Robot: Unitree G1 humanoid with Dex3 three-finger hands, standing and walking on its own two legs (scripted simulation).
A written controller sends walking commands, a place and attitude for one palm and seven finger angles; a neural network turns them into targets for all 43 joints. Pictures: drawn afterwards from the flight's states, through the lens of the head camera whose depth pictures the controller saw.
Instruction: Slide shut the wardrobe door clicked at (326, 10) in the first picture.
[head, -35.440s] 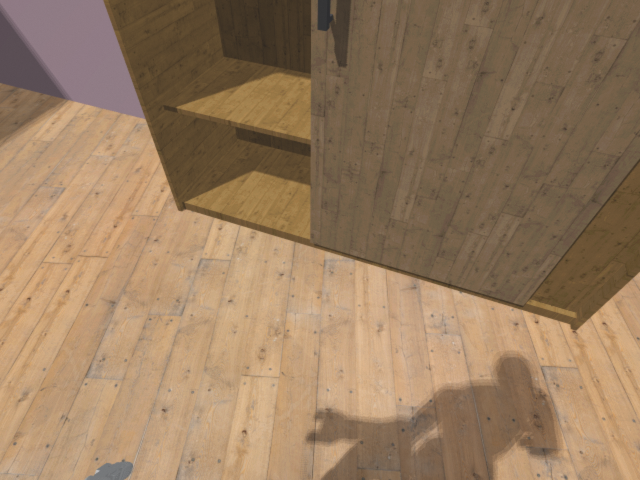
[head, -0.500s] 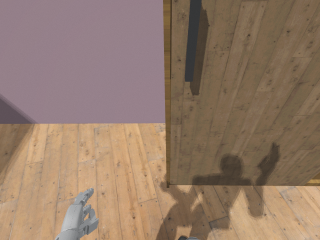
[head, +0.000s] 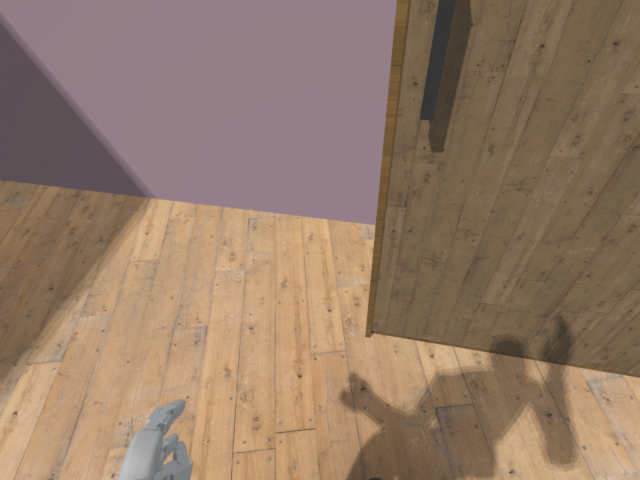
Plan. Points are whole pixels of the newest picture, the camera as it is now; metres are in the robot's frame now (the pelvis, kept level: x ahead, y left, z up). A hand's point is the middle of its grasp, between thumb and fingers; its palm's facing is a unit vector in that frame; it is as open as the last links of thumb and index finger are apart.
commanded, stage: stop stepping back and stand still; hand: right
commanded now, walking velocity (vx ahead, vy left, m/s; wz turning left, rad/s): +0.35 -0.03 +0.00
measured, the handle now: (439, 39) +0.70 -0.15 +0.24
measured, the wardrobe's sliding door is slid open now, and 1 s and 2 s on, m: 0.00 0.00 0.00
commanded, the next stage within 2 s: let the arm hang, fingers relaxed in 1.34 s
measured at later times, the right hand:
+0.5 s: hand out of the picture +0.11 -0.27 +0.19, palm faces +0.49 +0.73 -0.48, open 7.4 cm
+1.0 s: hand out of the picture +0.15 -0.29 +0.17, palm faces +0.46 +0.76 -0.46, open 7.4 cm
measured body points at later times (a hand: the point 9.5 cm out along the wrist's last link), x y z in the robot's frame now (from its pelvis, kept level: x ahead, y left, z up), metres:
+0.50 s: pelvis -0.08 +0.00 -0.01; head -0.09 +0.01 +0.44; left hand +0.04 +0.22 -0.12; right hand +0.08 -0.30 +0.21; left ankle -0.04 +0.08 -0.74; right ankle -0.06 -0.15 -0.69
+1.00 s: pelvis -0.04 -0.03 +0.00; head -0.03 -0.02 +0.45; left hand +0.14 +0.20 -0.09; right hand +0.12 -0.33 +0.20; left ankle -0.04 +0.08 -0.73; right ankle -0.04 -0.16 -0.73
